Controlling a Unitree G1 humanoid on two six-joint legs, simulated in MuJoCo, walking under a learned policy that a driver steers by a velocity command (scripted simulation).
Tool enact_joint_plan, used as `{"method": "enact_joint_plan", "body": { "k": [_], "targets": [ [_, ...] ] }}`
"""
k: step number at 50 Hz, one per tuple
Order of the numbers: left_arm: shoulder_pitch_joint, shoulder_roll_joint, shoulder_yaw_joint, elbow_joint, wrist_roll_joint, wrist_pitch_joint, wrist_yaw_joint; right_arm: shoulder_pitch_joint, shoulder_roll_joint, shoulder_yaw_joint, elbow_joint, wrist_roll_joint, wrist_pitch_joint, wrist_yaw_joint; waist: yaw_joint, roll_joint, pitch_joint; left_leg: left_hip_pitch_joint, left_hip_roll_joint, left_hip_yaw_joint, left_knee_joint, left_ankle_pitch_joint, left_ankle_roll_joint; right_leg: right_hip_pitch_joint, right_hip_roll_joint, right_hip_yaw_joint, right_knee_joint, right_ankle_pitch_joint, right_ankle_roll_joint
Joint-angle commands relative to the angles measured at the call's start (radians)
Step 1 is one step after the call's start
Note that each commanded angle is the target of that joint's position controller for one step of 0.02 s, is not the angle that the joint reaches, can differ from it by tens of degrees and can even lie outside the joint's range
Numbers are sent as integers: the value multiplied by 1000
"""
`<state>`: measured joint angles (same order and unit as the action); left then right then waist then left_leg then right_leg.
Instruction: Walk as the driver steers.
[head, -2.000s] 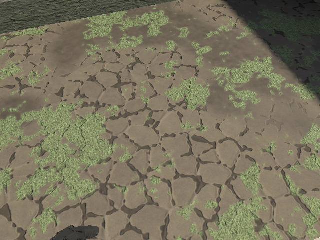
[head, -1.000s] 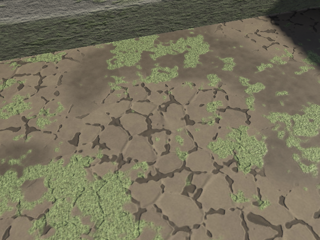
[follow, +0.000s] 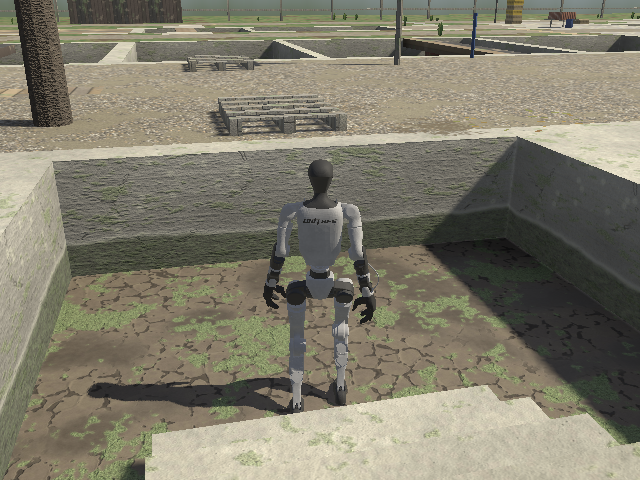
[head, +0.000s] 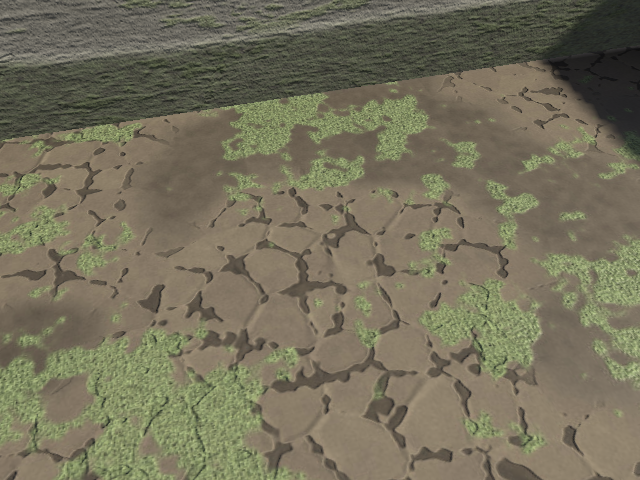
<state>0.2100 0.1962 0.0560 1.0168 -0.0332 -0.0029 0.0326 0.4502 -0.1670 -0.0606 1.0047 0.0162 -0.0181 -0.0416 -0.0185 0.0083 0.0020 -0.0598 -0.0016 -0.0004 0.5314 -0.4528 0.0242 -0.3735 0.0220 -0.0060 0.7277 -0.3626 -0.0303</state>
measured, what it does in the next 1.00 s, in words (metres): walks ahead: left foot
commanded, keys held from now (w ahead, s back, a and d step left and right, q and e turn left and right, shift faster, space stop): w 0.88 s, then no key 0.12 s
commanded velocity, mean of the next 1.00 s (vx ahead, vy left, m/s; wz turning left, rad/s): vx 0.42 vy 0.00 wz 0.00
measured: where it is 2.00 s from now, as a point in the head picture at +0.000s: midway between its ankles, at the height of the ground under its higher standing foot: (338, 455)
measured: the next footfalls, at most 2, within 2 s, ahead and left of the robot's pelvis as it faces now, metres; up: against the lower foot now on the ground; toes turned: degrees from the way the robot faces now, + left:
left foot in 0.68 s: +0.48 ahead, +0.10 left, +0.00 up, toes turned +2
right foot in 1.16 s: +0.72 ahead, -0.12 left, +0.00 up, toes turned +1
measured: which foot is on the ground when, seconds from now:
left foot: down 0.00-0.16, up 0.18-0.66, down 0.68-1.00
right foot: down 0.00-0.70, up 0.72-1.00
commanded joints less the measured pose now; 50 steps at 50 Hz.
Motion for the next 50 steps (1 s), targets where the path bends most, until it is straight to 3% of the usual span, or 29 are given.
{"method": "enact_joint_plan", "body": {
  "k": [1,3,4,6,7,8,9,10,11,12,15,17,20,24,28,31,32,33,34,35,36,37,38,39,41,43,46,48,50],
  "targets": [
    [-208,85,11,-133,-13,-69,-14,51,-170,-39,-38,5,-43,-6,-34,157,268,-37,355,-418,-339,-49,215,-362,-70,15,131,-98,-29],
    [-198,75,7,-134,-10,-87,-35,63,-164,-40,-34,17,-44,4,-27,128,221,21,311,-313,-279,106,174,-308,-74,-12,11,-98,-36],
    [-157,66,8,-117,-8,-89,-45,44,-172,-42,-40,21,-37,10,-4,114,188,-48,267,-246,-251,130,150,-156,-42,-58,-73,-21,-33],
    [72,92,34,-24,1,-81,-55,-9,-196,-44,-64,11,-30,18,97,105,73,-266,174,-134,-103,344,113,283,68,-140,-120,132,-27],
    [235,144,58,18,1,-78,-55,-64,-183,-37,-82,7,-36,20,185,34,3,-378,108,-47,144,487,67,469,-2,-11,-170,111,-71],
    [374,277,83,28,14,-80,-54,-68,-101,-17,-130,11,-54,18,207,-288,-98,-598,-43,48,592,235,-15,616,-308,554,-422,-57,-234],
    [329,225,53,29,31,-94,-61,-80,-95,-18,-142,21,-76,19,161,-264,-119,-682,-55,-123,780,-65,3,581,-414,833,-560,-114,-296],
    [214,183,31,7,29,-104,-62,-95,-121,-25,-153,42,-85,24,107,-179,4,-753,11,-135,833,-17,34,478,-420,719,-549,-152,-271],
    [118,137,13,-23,27,-109,-65,-119,-127,-26,-154,39,-86,24,77,-98,55,-736,71,-113,797,91,57,381,-363,561,-545,-111,-225],
    [64,127,3,-37,28,-109,-67,-120,-127,-33,-149,29,-83,17,49,-48,74,-705,109,-94,727,178,61,317,-316,439,-552,-15,-186],
    [91,117,-8,-17,38,-101,-56,-105,-131,-45,-136,10,-58,20,22,-91,53,-600,137,-49,607,297,37,254,-221,224,-578,248,-140],
    [143,135,-10,8,34,-99,-42,-163,-127,-45,-160,-1,-50,22,28,-76,58,-646,135,-30,543,353,10,281,-214,169,-586,398,-149],
    [175,146,-12,22,32,-90,-21,-307,-112,-35,-219,0,-49,25,52,-63,70,-714,133,-25,386,441,-24,316,-220,135,-598,459,-156],
    [208,160,-12,27,26,-86,-16,-452,-105,-19,-269,5,-58,42,85,-65,107,-672,100,-4,159,552,-27,322,-214,95,-622,421,-148],
    [270,166,-6,53,18,-75,-18,-557,-108,-6,-314,13,-72,71,109,-69,143,-678,77,6,53,517,-1,423,-256,81,-577,447,-153],
    [246,194,7,48,18,-70,-17,-545,-135,-10,-329,12,-83,91,68,-91,110,-582,41,28,-3,415,48,480,-282,72,-485,641,-133],
    [231,208,12,42,19,-68,-18,-481,-161,-22,-316,8,-84,91,30,-115,56,-464,6,52,-2,381,69,485,-280,66,-411,833,-125],
    [202,215,13,33,22,-62,-19,-337,-200,-42,-277,8,-84,87,-50,-127,-35,-269,-31,77,-10,383,99,461,-249,37,-252,998,-106],
    [175,200,6,15,30,-62,-20,-131,-248,-63,-219,9,-82,79,-142,-110,-160,42,17,13,11,413,142,301,-202,13,-9,930,-74],
    [286,84,-27,-6,40,-75,-31,19,-355,-84,-185,-22,-81,73,-109,123,-359,465,297,-415,-8,308,283,-73,-50,-21,406,426,-20],
    [318,64,-38,16,16,-105,-44,36,-303,-65,-170,-18,-81,79,-99,237,-474,548,424,-803,-218,167,369,-247,52,129,606,-192,-14],
    [202,175,-7,-18,-13,-125,-47,-63,-239,-44,-176,-9,-85,79,-92,174,-284,408,373,-671,-246,124,300,-348,-20,151,667,-157,-33],
    [109,193,-3,-52,-21,-132,-43,-165,-201,-29,-195,-8,-87,77,-63,109,-155,232,332,-506,-268,193,257,-352,-74,113,631,-64,-44],
    [74,178,0,-56,-9,-128,-34,-231,-174,-18,-201,-13,-92,81,-26,26,-76,70,291,-385,-299,314,233,-307,-119,91,561,10,-40],
    [109,138,4,-52,11,-100,-28,-268,-141,-7,-193,-25,-100,85,36,48,-46,-84,231,-264,-354,399,208,-190,-164,96,466,85,-34],
    [119,109,3,-57,12,-81,-26,-240,-156,-8,-171,-17,-105,82,52,56,-28,-131,220,-211,-395,424,223,-186,-174,82,408,106,-17],
    [9,125,10,-104,30,-74,-20,-193,-197,-13,-144,-25,-100,60,44,41,37,-147,213,-137,-405,641,226,-275,-172,61,254,221,23],
    [-42,107,5,-124,39,-78,-24,-180,-197,-9,-131,-27,-89,49,38,47,32,-167,167,-43,-370,816,192,-223,-144,33,93,335,34],
    [-111,89,-4,-137,37,-81,-31,-151,-208,-8,-117,-23,-83,41,8,57,16,-178,134,9,-345,836,163,-137,-101,-1,-49,458,35]
  ]
}}
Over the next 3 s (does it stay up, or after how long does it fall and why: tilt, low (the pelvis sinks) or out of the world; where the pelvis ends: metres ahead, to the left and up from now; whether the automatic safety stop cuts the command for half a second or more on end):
stays up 0.89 0.26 -0.01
